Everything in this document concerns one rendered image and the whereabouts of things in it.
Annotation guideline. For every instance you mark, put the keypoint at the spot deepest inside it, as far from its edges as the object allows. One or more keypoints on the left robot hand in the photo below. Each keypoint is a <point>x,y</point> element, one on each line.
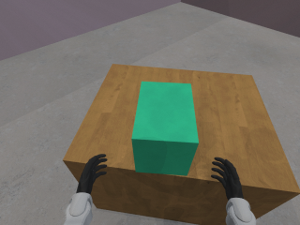
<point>90,174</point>

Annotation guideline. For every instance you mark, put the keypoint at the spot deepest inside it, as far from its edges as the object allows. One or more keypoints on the pedestal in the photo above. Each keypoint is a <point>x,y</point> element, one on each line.
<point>232,123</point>

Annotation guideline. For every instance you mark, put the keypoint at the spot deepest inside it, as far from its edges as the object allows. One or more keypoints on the carton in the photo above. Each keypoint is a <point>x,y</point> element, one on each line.
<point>165,136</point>

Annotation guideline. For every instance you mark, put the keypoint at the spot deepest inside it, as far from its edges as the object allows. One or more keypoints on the right robot hand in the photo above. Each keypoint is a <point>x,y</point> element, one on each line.
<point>230,180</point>

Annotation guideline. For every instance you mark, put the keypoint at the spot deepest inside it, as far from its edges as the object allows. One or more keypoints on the left robot forearm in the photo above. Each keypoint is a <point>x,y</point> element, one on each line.
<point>79,210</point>

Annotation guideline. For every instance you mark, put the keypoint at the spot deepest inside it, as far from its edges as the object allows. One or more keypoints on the right robot forearm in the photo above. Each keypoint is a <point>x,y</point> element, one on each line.
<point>238,212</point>

